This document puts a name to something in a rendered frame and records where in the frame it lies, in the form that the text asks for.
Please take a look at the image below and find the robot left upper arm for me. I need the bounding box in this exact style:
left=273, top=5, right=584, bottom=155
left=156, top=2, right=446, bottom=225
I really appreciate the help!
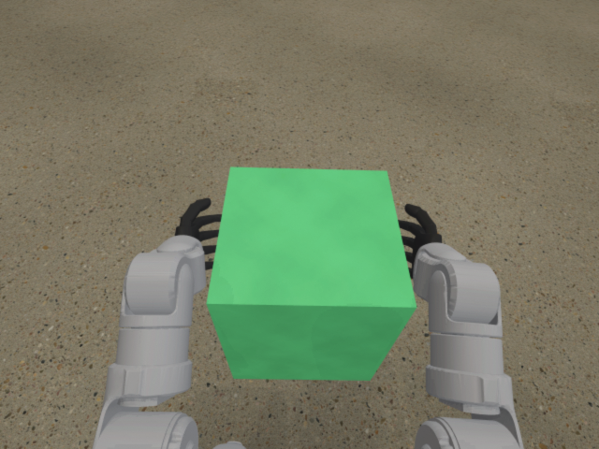
left=95, top=412, right=198, bottom=449

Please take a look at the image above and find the robot right upper arm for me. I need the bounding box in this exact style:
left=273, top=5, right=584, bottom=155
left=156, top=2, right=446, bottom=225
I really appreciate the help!
left=415, top=417, right=520, bottom=449

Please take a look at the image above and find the left robot forearm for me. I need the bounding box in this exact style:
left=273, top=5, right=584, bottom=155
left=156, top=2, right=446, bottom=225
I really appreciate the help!
left=92, top=235, right=206, bottom=449

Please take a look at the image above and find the left robot hand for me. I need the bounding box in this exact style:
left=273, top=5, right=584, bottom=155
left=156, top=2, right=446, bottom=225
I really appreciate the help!
left=175, top=198, right=222, bottom=270

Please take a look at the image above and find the right robot hand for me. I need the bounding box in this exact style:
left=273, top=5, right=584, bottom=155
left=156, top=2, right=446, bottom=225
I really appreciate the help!
left=398, top=204, right=442, bottom=279

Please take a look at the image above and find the carton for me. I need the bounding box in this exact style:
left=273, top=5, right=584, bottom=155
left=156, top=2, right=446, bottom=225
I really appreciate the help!
left=206, top=167, right=416, bottom=381

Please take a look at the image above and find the right robot forearm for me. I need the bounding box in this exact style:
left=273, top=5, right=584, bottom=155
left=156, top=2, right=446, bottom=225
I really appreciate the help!
left=413, top=242, right=524, bottom=449

